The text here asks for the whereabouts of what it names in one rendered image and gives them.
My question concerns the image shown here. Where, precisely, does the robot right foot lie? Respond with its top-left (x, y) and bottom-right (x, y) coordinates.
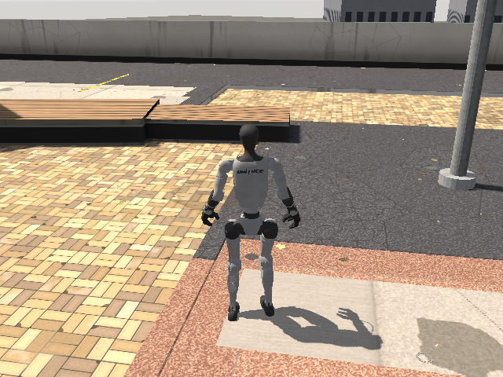
top-left (260, 295), bottom-right (274, 317)

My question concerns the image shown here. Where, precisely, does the robot left upper arm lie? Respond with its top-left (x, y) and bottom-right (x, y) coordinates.
top-left (211, 159), bottom-right (233, 202)

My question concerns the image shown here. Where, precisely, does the right robot hand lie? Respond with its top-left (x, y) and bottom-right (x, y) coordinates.
top-left (282, 212), bottom-right (300, 229)

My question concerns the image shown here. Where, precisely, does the robot right upper arm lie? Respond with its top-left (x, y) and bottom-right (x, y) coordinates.
top-left (266, 157), bottom-right (290, 199)

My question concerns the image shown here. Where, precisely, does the robot left forearm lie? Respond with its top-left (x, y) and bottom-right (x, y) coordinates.
top-left (204, 189), bottom-right (219, 215)

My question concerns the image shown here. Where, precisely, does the left robot hand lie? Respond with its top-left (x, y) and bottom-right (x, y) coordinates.
top-left (201, 209), bottom-right (219, 226)

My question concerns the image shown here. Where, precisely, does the robot right forearm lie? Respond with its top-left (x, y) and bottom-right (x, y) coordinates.
top-left (282, 187), bottom-right (298, 216)

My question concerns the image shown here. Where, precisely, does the robot left thigh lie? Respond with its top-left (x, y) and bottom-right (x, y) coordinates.
top-left (225, 219), bottom-right (241, 273)

